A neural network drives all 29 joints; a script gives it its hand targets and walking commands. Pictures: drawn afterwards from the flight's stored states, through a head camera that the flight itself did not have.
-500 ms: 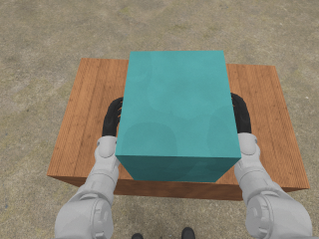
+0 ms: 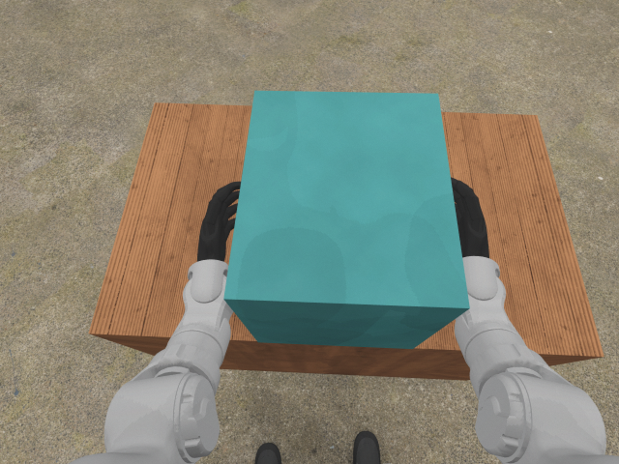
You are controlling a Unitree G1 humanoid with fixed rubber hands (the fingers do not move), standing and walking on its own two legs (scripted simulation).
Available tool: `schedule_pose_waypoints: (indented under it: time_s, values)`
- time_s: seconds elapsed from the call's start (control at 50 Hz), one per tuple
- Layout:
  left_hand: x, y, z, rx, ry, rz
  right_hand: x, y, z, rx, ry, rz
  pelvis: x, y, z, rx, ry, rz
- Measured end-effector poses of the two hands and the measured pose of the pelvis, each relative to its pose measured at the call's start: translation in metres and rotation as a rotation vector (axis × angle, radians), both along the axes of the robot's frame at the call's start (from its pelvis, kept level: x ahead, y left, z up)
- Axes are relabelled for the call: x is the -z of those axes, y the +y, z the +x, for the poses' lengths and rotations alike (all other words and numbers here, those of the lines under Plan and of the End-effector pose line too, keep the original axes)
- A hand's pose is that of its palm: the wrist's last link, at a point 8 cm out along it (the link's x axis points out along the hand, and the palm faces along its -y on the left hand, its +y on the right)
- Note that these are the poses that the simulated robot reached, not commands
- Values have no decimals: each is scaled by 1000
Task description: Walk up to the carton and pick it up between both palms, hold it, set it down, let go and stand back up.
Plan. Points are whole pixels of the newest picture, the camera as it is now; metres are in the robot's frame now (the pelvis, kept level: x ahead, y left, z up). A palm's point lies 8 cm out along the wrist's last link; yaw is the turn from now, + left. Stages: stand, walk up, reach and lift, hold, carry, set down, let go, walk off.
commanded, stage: set down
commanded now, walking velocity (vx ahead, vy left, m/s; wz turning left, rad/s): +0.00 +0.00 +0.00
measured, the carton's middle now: (339, 229) +0.43 -0.02 -0.06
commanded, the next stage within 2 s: none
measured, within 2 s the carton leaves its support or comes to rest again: rests again in 1.08 s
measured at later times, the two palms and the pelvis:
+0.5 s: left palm (217, 247) +0.39 +0.15 -0.03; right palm (469, 245) +0.38 -0.19 -0.02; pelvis +0.00 +0.00 +0.00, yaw +0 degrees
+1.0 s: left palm (215, 247) +0.39 +0.15 -0.04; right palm (466, 246) +0.38 -0.19 -0.03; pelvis -0.01 +0.00 -0.01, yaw -1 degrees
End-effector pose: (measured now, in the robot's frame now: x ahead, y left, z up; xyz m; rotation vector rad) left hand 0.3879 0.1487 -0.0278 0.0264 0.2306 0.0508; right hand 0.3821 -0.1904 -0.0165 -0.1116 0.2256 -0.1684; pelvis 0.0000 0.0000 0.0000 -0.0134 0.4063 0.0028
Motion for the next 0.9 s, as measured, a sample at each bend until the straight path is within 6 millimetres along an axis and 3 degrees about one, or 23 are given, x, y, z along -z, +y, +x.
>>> schedule_pose_waypoints:
  time_s: [0.9]
  values:
    - [9, 0, 1, -10, 10, -33, 8, -2, -2, 1, -1, -3, 3, 0, -5, 3, 29, 0]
